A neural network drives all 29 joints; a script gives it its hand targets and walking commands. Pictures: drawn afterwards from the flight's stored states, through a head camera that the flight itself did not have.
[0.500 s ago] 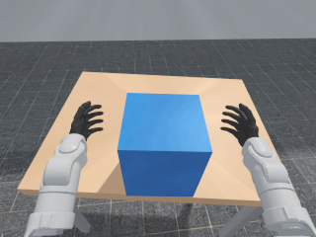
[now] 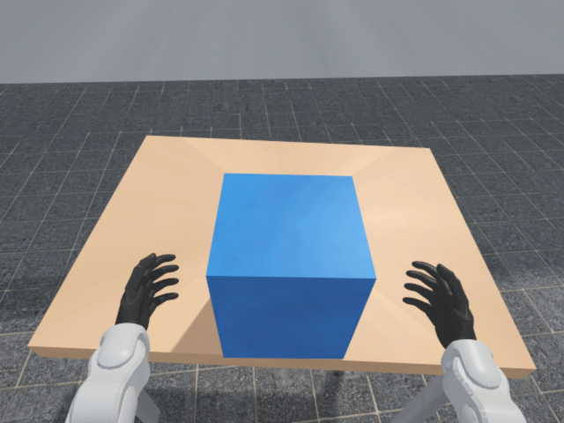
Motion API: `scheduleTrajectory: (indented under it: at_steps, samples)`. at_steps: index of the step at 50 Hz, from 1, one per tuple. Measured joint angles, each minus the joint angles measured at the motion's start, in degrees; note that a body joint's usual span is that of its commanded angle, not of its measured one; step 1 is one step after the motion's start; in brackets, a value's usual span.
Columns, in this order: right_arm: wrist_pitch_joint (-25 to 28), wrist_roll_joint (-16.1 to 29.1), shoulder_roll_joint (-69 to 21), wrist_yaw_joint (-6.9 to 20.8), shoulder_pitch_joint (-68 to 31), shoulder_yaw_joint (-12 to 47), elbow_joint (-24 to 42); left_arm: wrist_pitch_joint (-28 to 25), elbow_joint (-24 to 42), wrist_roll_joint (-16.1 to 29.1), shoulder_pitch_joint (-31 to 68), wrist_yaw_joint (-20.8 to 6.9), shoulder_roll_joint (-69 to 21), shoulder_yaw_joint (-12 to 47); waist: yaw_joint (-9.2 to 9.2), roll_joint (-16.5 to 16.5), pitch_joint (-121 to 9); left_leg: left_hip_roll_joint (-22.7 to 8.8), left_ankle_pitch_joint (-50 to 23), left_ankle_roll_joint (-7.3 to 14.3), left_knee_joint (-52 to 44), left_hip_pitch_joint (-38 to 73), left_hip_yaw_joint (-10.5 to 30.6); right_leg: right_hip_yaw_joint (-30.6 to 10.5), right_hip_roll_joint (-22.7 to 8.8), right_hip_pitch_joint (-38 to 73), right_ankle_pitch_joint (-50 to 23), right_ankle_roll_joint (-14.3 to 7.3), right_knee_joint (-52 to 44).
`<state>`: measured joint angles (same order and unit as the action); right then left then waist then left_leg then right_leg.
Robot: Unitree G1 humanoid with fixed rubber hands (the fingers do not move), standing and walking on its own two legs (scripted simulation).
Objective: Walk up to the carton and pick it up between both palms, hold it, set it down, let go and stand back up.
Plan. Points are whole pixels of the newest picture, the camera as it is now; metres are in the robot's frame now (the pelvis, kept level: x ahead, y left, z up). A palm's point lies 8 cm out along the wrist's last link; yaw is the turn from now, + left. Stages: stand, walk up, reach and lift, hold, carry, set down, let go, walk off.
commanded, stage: set down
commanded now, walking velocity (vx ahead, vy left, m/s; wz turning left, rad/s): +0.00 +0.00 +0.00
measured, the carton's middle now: (286, 269) +0.39 +0.03 +0.00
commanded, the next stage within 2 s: let go in 1.78 s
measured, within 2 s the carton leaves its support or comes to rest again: neither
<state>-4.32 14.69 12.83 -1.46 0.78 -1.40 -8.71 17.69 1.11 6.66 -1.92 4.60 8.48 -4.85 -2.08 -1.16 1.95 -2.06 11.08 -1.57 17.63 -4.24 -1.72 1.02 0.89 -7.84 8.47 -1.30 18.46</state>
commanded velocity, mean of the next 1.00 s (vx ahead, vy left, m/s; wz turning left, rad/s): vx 0.00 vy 0.00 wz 0.00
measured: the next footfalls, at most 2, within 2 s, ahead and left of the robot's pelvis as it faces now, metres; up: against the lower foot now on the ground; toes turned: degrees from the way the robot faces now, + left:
none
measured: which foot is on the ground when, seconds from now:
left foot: down 0.00-1.00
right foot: down 0.00-1.00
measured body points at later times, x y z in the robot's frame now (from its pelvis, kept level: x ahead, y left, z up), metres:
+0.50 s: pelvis +0.01 +0.01 +0.00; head +0.01 +0.02 +0.45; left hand +0.22 +0.21 +0.00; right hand +0.22 -0.21 +0.00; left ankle -0.02 +0.13 -0.75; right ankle +0.02 -0.10 -0.75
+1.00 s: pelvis +0.02 +0.01 +0.00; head +0.00 +0.02 +0.45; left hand +0.20 +0.22 -0.05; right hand +0.20 -0.21 -0.04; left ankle -0.02 +0.13 -0.75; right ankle +0.02 -0.10 -0.75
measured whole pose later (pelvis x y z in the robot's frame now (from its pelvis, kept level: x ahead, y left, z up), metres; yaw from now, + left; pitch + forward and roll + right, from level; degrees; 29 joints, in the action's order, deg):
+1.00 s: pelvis +0.02 +0.01 +0.00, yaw -1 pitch -4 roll +0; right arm 16.0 8.2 10.6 3.3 15.7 -0.3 -29.7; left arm -6.5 -20.8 2.8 -16.1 6.2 8.3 2.1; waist -2.6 -1.3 2.3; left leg -2.0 13.7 -0.9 18.6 -0.4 -2.8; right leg -0.1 0.9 -4.0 10.2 -0.7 18.6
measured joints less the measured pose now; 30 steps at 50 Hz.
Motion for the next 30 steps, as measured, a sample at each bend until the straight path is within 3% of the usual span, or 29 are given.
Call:
scheduleTrajectory:
  at_steps: [16, 30]
  samples:
    - [10.72, -1.65, -0.74, 3.11, 12.63, 0.71, -1.2, -17.05, -6.01, -1.07, -10.19, 1.55, -0.91, 4.63, -0.49, 0.26, -0.53, 0.04, 0.59, 0.27, -0.85, 1.25, -0.41, -0.43, 0.02, 1.35, 0.22, 0.24, -1.34]
    - [20.53, -1.67, -1.09, 4.77, 16.12, 1.14, -10.35, -27.09, -12.04, -2.77, -15.72, 3.21, -1.34, 7.82, -0.64, -0.18, 0.62, 0.02, 2.11, 0.49, 0.87, 2.42, -0.83, -0.88, 0.04, 2.77, 1.07, 0.42, -0.5]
